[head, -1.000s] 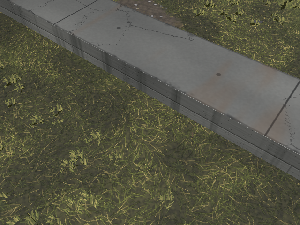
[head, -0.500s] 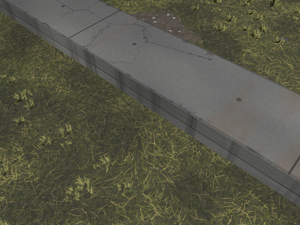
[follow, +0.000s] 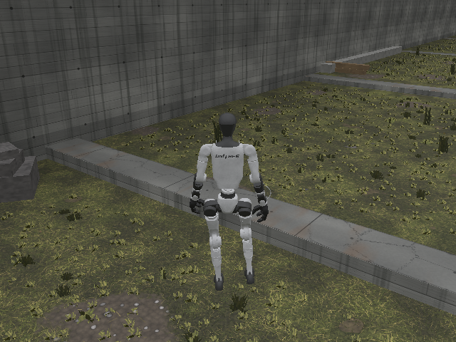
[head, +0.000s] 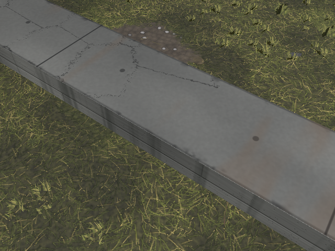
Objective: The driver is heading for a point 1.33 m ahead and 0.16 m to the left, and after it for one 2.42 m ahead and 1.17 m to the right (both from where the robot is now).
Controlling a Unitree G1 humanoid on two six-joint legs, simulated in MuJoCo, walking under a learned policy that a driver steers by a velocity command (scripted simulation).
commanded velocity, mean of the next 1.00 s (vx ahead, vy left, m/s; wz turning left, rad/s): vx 0.71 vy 0.00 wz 0.00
